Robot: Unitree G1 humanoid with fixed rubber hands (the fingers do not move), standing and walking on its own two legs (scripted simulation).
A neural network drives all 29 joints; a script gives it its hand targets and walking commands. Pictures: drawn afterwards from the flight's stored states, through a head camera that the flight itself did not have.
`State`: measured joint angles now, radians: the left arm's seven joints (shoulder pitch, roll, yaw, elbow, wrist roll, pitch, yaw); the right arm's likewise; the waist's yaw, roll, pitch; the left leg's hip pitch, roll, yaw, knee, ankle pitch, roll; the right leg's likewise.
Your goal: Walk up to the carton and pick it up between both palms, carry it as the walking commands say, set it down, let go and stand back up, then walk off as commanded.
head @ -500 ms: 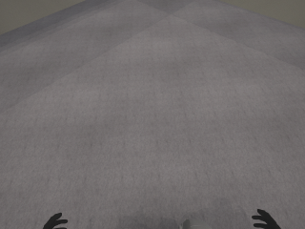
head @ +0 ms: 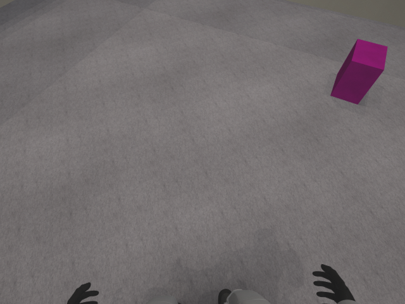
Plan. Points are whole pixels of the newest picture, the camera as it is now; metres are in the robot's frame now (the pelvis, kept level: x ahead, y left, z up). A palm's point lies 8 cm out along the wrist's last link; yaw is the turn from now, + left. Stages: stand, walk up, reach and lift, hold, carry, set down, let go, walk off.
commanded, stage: walk up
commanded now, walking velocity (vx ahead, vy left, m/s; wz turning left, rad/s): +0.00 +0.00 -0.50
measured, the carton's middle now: (357, 72) +1.49 -1.05 -0.62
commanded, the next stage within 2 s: none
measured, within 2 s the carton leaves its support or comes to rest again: neither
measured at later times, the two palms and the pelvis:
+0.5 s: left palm (172, 210) +0.30 +0.09 -0.09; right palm out of the picture -0.12 -0.33 -0.11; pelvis +0.05 -0.09 +0.00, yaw -17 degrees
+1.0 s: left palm (176, 225) +0.28 +0.08 -0.13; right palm (391, 174) +0.41 -0.48 -0.10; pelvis +0.30 -0.19 -0.02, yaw -28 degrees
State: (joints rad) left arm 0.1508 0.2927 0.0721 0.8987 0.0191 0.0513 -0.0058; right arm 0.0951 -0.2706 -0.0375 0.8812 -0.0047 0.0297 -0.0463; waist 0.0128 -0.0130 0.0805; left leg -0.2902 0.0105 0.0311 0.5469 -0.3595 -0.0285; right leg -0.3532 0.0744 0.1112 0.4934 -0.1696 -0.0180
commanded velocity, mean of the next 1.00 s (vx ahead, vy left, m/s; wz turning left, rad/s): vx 0.46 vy -0.03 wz -0.45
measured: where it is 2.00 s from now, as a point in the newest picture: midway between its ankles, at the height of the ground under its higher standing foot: (292, 186)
